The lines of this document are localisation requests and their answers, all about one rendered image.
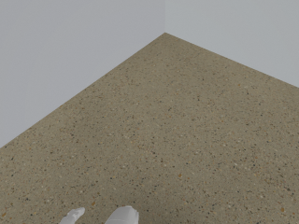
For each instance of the left robot hand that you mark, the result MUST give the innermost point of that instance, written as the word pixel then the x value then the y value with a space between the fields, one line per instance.
pixel 73 216

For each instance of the robot left thigh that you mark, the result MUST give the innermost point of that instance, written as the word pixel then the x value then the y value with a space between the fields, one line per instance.
pixel 124 215

